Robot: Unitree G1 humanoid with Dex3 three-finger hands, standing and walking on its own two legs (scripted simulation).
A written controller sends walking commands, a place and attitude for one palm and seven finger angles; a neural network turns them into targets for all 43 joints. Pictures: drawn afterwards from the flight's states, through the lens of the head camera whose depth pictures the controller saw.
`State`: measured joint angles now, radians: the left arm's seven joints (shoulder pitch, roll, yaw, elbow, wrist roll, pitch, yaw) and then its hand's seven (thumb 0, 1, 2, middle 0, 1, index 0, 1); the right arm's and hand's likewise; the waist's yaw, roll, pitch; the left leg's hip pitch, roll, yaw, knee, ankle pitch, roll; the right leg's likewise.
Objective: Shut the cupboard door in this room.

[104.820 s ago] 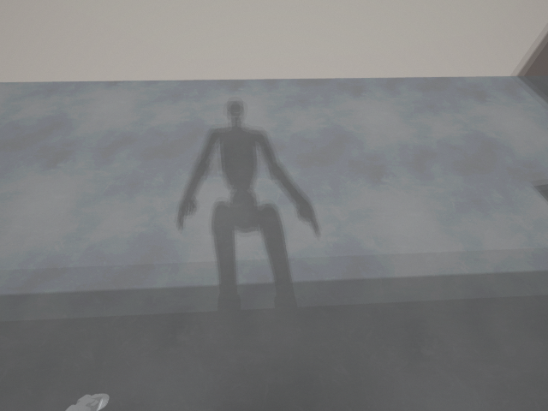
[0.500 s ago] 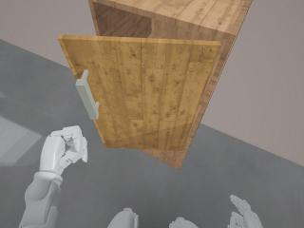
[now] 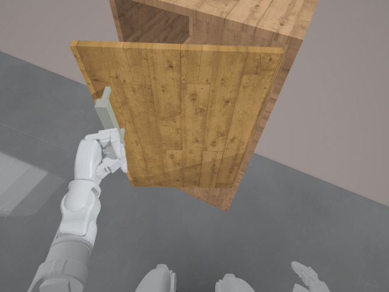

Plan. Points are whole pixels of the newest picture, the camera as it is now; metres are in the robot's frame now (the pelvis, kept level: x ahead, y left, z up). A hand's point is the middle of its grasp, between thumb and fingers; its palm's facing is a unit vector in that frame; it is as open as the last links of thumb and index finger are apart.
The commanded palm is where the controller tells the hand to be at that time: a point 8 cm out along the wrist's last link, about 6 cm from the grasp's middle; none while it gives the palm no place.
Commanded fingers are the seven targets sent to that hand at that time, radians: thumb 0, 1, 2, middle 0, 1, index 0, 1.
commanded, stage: bring the fist close to the handle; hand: left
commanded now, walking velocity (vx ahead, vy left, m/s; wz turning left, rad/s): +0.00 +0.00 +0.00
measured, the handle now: (113, 120) +0.47 +0.20 +0.04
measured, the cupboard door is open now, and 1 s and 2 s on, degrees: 25 19 4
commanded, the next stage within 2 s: push the door shut along its arc in 0.34 s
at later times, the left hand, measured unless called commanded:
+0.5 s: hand (124, 157) +0.37 +0.16 +0.05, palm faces +0.02 -1.00 -0.04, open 3.1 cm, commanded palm +0.36 +0.22 +0.05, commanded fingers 0.00 0.90 0.90 -1.30 -1.50 -1.30 -1.50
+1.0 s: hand (123, 131) +0.44 +0.17 +0.05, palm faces -0.11 -0.99 -0.03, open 3.1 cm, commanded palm +0.43 +0.21 +0.05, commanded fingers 0.00 0.90 0.90 -1.30 -1.50 -1.30 -1.50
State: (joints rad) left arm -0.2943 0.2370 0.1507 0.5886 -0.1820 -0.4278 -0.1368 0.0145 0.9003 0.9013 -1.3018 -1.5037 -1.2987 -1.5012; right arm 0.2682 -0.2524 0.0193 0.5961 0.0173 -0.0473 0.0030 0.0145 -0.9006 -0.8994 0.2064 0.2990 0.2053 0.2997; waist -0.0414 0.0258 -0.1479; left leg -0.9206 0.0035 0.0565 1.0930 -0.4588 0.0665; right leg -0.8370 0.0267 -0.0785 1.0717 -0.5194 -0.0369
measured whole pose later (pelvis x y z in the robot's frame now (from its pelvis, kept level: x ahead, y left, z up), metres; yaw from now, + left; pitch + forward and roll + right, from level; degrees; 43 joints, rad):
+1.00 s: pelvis -0.01 -0.01 -0.01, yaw +0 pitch +20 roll -3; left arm -0.69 0.40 0.25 1.02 -0.20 -0.46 -0.35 0.01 0.90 0.90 -1.33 -1.50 -1.32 -1.50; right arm 0.32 -0.28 0.02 0.65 0.03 -0.01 -0.01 0.01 -0.90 -0.90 0.21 0.30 0.20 0.30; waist -0.09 0.03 -0.14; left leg -1.04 0.01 0.03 1.16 -0.46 0.05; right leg -0.94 0.04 -0.11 1.12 -0.53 -0.05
